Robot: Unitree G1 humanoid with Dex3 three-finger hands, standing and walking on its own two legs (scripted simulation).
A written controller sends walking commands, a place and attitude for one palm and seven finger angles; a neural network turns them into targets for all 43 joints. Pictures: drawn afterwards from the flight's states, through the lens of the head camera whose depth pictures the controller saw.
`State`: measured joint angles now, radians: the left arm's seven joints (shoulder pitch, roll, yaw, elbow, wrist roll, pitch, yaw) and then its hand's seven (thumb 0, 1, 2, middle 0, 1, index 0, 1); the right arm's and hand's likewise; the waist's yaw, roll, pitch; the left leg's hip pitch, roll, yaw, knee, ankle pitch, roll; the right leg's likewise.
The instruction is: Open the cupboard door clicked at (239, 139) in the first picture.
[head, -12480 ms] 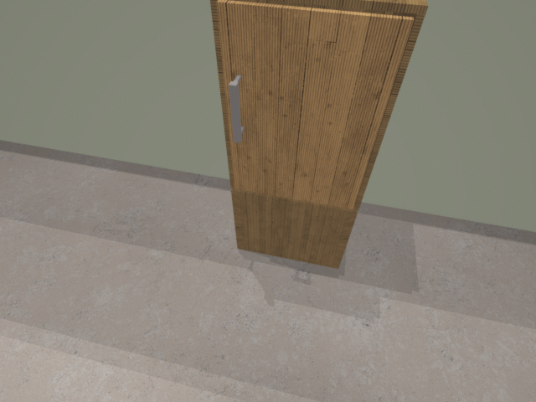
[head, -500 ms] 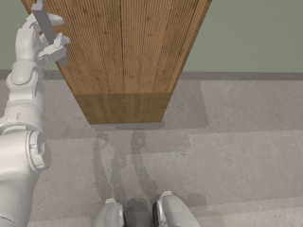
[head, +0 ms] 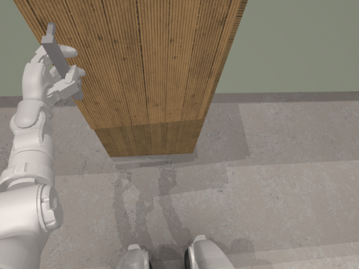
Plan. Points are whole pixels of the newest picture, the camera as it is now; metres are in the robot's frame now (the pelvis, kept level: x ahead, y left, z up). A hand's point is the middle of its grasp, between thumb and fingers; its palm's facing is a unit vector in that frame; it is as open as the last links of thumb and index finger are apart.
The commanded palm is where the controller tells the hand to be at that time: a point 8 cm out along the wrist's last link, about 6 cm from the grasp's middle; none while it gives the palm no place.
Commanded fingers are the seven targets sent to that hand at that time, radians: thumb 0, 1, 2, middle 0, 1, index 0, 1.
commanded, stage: pull the door open along its arc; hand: left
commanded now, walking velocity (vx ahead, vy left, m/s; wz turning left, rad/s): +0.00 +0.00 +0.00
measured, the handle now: (66, 65) +0.56 +0.21 +0.06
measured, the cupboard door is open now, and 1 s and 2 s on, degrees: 4 44 44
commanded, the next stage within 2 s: open thumb and fingers to let go in 0.76 s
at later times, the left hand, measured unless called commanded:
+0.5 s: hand (106, 142) +0.36 +0.11 +0.07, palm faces +0.39 -0.92 +0.03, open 6.0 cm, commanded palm +0.30 +0.15 +0.07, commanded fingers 0.00 0.90 0.90 -0.40 -1.35 -0.40 -1.35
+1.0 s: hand (142, 173) +0.30 +0.05 +0.07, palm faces +0.39 -0.92 -0.01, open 6.1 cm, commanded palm +0.26 +0.10 +0.07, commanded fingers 0.00 0.34 0.66 -0.36 -1.29 -0.36 -1.29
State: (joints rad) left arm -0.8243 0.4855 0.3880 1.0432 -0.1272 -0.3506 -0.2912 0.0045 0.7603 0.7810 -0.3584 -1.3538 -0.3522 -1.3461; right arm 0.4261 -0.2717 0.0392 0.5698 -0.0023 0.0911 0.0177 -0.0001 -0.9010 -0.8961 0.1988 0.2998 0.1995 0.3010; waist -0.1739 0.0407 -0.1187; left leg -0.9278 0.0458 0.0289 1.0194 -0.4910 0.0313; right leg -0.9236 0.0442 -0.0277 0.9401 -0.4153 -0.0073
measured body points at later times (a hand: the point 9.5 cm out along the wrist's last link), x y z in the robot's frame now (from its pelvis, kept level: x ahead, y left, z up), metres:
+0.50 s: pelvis +0.00 -0.01 +0.01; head +0.06 -0.01 +0.46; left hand +0.33 +0.16 +0.08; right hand +0.17 -0.22 -0.10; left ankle -0.01 +0.10 -0.67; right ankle +0.01 -0.12 -0.67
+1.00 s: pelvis -0.01 -0.05 +0.01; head +0.03 -0.06 +0.46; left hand +0.27 +0.10 +0.07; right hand +0.17 -0.26 -0.09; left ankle -0.01 +0.10 -0.67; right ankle +0.01 -0.12 -0.67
